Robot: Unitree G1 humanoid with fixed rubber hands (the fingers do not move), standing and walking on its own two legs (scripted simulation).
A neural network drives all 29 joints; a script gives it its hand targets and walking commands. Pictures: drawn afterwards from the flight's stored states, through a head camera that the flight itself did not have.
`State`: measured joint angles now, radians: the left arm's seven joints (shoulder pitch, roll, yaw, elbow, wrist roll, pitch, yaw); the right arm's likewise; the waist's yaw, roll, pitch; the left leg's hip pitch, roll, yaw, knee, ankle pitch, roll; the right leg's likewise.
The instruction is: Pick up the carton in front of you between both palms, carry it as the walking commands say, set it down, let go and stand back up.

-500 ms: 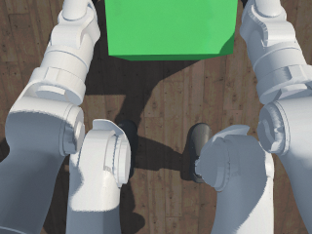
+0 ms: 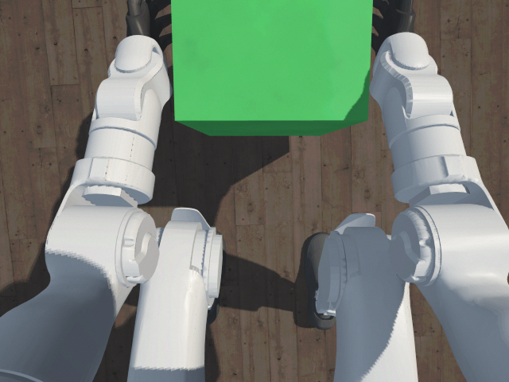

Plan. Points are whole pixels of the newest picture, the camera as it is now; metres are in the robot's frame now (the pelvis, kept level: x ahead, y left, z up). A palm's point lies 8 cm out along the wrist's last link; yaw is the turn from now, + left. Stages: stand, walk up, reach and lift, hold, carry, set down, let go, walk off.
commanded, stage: reach and lift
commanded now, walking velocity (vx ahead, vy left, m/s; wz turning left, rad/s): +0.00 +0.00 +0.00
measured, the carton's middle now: (267, 60) +0.54 +0.01 -0.18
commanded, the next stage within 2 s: none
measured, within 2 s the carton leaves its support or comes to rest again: neither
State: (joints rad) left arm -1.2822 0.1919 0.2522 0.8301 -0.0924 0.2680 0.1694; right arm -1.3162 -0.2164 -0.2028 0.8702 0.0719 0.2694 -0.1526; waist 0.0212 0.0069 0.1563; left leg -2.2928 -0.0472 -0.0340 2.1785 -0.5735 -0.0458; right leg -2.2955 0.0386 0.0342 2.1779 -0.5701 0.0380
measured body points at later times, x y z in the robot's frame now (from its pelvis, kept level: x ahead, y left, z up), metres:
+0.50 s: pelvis -0.01 +0.00 +0.12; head +0.25 +0.00 +0.49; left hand +0.50 +0.16 +0.06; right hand +0.51 -0.14 +0.06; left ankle +0.11 +0.13 -0.34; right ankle +0.11 -0.12 -0.34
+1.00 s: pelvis +0.04 +0.00 +0.26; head +0.19 +0.00 +0.68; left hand +0.45 +0.16 +0.22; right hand +0.46 -0.15 +0.22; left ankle +0.11 +0.13 -0.34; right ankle +0.11 -0.12 -0.34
